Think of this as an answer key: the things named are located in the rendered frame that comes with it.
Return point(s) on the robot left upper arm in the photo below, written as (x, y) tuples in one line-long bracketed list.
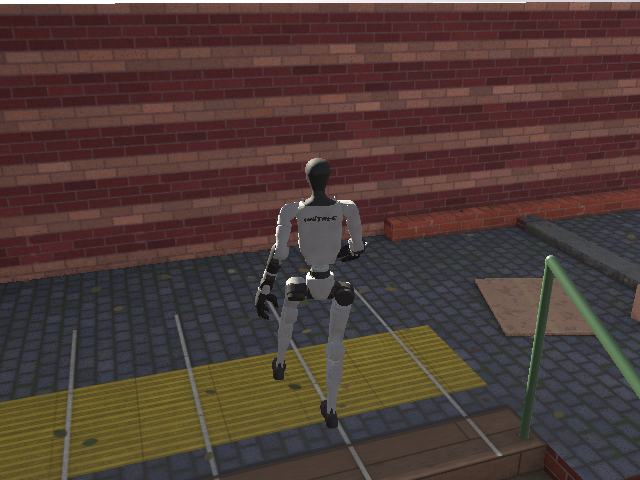
[(283, 229)]

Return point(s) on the robot head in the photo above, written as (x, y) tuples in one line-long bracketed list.
[(317, 174)]

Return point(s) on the left robot hand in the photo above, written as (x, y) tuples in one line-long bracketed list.
[(259, 303)]

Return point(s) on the robot right forearm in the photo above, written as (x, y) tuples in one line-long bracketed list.
[(358, 252)]

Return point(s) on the robot right upper arm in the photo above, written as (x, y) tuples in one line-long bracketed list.
[(351, 212)]

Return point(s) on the right robot hand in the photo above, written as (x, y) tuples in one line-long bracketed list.
[(344, 252)]

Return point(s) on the robot left forearm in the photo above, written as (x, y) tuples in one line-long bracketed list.
[(270, 273)]

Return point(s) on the right robot shin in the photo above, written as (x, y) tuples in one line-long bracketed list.
[(334, 372)]

